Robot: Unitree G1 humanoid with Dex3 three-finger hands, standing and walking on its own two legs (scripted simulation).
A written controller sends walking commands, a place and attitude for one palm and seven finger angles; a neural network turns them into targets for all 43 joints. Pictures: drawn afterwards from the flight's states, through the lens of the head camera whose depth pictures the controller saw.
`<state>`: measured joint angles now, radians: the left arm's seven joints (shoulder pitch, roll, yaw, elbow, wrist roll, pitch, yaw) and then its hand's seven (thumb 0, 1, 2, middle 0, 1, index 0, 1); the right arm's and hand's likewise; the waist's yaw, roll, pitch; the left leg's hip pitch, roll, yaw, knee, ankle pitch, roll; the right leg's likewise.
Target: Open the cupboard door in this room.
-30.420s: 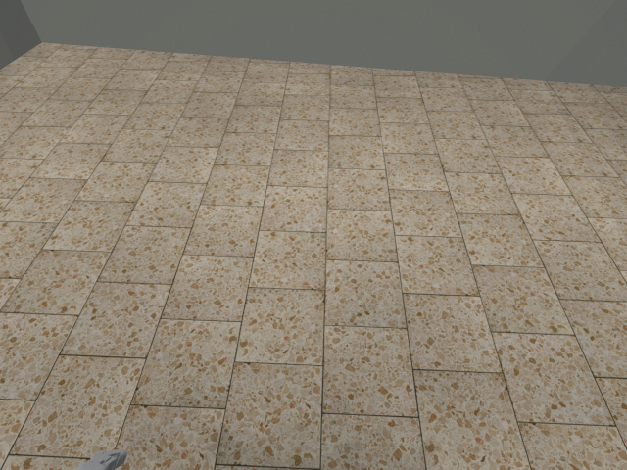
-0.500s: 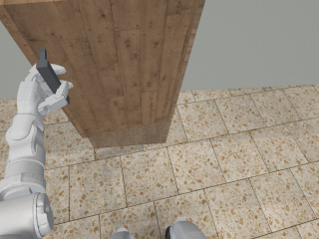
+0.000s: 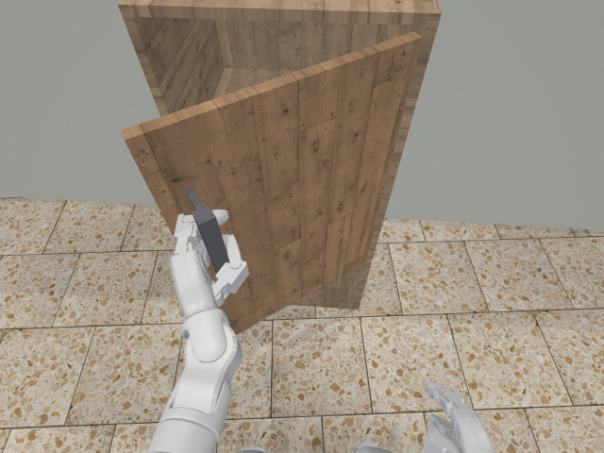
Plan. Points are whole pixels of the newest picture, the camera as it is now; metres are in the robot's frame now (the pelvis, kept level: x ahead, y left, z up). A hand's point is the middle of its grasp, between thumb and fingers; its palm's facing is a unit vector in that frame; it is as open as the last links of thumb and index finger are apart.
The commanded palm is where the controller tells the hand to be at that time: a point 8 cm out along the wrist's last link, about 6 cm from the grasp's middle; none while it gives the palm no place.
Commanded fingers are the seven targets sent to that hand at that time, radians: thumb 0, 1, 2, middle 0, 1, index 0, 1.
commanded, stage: pull the door open along its arc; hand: left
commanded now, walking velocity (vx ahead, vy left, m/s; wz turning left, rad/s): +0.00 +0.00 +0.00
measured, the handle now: (209, 236) +0.39 +0.15 +0.06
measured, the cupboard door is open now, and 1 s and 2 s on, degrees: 36 48 51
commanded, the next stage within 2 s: open thumb and fingers to let go in 0.16 s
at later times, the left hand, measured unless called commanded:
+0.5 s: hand (283, 299) +0.29 +0.04 +0.06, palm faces +0.39 -0.92 -0.02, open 7.0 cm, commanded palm +0.25 +0.10 +0.06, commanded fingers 0.00 -0.01 0.51 -0.34 -1.25 -0.34 -1.25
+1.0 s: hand (276, 294) +0.30 +0.05 +0.06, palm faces +0.36 -0.93 -0.01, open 14.5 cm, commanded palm +0.26 +0.10 +0.06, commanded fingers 0.00 -0.50 0.30 -0.17 -0.40 -0.17 -0.40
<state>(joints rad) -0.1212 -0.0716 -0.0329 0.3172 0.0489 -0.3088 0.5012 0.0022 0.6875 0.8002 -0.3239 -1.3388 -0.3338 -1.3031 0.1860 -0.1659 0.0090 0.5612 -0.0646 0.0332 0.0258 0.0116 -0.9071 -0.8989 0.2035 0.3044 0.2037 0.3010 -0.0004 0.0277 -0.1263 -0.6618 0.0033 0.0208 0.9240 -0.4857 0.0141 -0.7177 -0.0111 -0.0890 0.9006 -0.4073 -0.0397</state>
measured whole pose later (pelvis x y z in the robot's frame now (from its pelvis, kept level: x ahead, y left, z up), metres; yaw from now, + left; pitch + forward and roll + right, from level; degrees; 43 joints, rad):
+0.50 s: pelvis -0.01 -0.04 +0.00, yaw +2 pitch +10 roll +2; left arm 0.04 -0.10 -0.17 0.20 0.07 -0.27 0.56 0.01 0.50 0.72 -0.37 -1.32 -0.37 -1.32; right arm 0.17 -0.18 0.00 0.60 -0.07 0.01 -0.02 0.02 -0.91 -0.90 0.20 0.30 0.20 0.30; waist -0.01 0.03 -0.11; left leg -0.61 0.01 -0.02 0.88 -0.45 -0.04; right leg -0.67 0.00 -0.13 0.90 -0.41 -0.09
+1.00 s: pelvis -0.01 -0.02 +0.00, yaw +1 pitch +10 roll +1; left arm 0.01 -0.11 -0.19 0.23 0.09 -0.28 0.56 -0.01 -0.48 0.31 -0.30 -0.86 -0.30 -0.86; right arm 0.20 -0.18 -0.01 0.58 -0.07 0.02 -0.01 0.02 -0.91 -0.90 0.20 0.30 0.20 0.30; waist -0.01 0.03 -0.12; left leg -0.63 0.00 0.00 0.91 -0.46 -0.01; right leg -0.69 -0.01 -0.11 0.91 -0.41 -0.07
